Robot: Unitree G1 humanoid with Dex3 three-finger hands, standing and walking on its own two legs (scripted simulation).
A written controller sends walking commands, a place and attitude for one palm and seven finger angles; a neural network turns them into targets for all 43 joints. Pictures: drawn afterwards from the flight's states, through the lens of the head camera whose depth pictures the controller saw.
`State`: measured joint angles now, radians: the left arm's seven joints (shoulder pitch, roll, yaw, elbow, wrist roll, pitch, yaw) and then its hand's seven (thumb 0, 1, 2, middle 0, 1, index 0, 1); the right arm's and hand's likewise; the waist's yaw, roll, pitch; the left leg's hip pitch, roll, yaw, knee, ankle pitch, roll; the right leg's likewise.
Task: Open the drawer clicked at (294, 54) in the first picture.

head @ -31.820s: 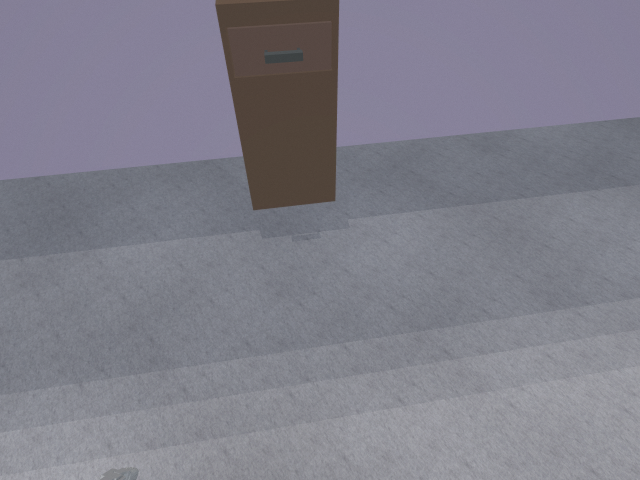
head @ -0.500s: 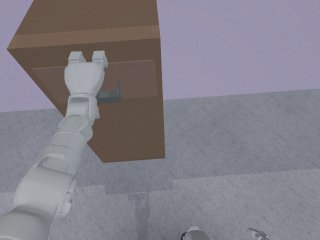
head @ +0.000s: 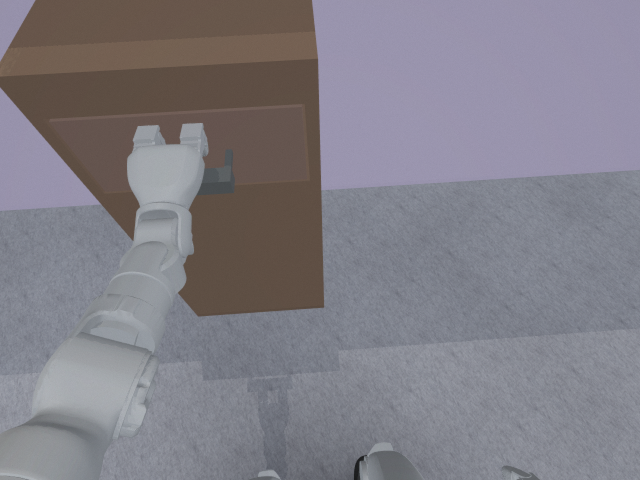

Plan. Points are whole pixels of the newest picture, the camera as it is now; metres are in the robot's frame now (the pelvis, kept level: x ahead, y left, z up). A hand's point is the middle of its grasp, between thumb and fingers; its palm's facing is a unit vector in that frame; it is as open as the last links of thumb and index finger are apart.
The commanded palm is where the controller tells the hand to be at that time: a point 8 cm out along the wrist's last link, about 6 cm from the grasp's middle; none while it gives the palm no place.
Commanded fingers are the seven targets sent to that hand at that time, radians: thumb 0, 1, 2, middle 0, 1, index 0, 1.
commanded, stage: lower the fingers behind the handle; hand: left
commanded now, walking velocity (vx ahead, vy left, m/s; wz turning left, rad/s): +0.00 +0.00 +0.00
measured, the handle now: (191, 170) +0.56 +0.19 +0.00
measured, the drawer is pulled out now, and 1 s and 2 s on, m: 0.00 0.00 0.00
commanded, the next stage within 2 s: lift the hand off the handle in 1.24 s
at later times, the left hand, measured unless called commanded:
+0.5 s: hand (184, 210) +0.47 +0.18 +0.01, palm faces +0.07 +0.00 -1.00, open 13.7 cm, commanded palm +0.45 +0.18 +0.05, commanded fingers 0.00 -0.50 0.30 -0.30 -1.20 -0.30 -1.20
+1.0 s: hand (184, 207) +0.48 +0.18 +0.01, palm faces +0.03 +0.01 -1.00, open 13.8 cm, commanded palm +0.45 +0.18 +0.03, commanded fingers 0.00 -0.50 0.30 -0.30 -1.20 -0.30 -1.20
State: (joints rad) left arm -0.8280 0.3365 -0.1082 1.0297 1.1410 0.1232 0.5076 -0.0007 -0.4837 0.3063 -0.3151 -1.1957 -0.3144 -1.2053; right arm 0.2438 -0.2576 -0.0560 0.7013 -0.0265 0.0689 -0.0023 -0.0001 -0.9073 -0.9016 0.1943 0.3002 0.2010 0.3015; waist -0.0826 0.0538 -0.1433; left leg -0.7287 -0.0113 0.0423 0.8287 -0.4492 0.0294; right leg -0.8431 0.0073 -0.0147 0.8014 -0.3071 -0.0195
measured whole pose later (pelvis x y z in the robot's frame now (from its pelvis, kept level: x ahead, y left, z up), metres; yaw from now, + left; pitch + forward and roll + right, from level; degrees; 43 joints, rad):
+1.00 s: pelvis -0.03 +0.00 -0.02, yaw +0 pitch +23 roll +0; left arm -0.91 0.40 -0.14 1.07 1.09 0.05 0.40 0.00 -0.49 0.31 -0.28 -1.20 -0.27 -1.35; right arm 0.36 -0.27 -0.04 0.70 0.00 0.04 -0.03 0.00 -0.91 -0.90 0.20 0.30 0.20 0.30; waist -0.11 0.04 -0.17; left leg -0.91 -0.01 0.04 0.99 -0.48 0.04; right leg -1.01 0.01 -0.02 0.92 -0.31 -0.02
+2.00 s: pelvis -0.02 +0.00 -0.01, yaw +0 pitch +21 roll -1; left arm -0.94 0.45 -0.11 1.11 1.05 0.03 0.26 0.00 -0.49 0.31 -0.32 -1.20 -0.37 -1.34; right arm 0.38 -0.26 -0.01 0.68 0.01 0.04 -0.05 0.00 -0.91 -0.90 0.20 0.30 0.20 0.30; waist -0.15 0.06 -0.13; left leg -0.82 0.00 0.04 0.89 -0.44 0.04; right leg -0.92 0.01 -0.02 0.82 -0.27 -0.02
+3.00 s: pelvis +0.03 +0.00 +0.04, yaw +2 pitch +10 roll +0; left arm -0.84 0.36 -0.23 0.80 0.99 0.12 0.04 0.00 -0.49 0.31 -0.32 -1.20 -0.32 -1.20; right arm 0.22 -0.26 -0.02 0.67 0.03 0.16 -0.04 0.00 -0.91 -0.90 0.20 0.30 0.20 0.30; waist -0.02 0.08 -0.11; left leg -0.34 -0.02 0.00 0.52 -0.36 0.03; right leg -0.46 0.01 -0.04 0.53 -0.26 -0.02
